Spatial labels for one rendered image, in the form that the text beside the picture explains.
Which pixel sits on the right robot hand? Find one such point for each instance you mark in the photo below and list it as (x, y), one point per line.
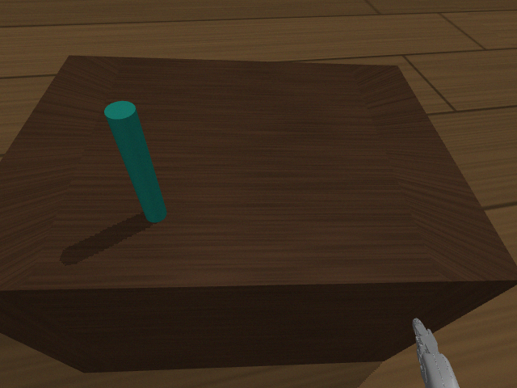
(436, 370)

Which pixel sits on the can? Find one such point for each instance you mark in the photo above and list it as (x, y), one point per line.
(126, 129)

